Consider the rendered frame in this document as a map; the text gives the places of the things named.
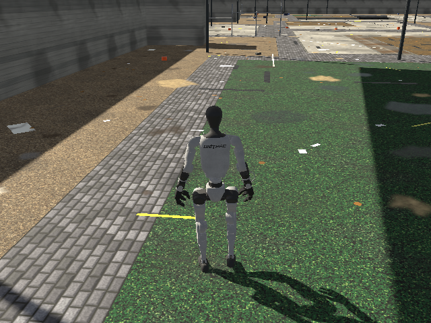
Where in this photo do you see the robot left thigh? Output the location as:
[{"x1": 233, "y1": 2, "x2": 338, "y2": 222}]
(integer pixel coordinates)
[{"x1": 193, "y1": 187, "x2": 207, "y2": 233}]

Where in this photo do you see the robot right upper arm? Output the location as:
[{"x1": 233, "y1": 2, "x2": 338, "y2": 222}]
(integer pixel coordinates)
[{"x1": 228, "y1": 135, "x2": 247, "y2": 172}]

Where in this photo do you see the left robot shin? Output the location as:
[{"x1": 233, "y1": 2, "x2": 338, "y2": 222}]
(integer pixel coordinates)
[{"x1": 195, "y1": 221, "x2": 207, "y2": 264}]

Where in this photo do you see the left robot forearm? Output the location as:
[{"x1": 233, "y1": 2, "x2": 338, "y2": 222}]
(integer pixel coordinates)
[{"x1": 176, "y1": 163, "x2": 189, "y2": 192}]

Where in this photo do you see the robot right hand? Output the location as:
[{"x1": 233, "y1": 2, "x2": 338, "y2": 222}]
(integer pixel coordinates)
[{"x1": 238, "y1": 187, "x2": 254, "y2": 202}]

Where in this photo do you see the robot left hand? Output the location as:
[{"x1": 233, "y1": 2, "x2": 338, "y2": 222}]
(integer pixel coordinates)
[{"x1": 174, "y1": 190, "x2": 190, "y2": 207}]

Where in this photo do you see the right robot forearm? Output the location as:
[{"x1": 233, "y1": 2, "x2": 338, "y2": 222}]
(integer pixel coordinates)
[{"x1": 240, "y1": 162, "x2": 252, "y2": 189}]

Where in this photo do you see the robot left upper arm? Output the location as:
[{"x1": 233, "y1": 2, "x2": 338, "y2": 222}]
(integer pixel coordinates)
[{"x1": 183, "y1": 135, "x2": 201, "y2": 173}]

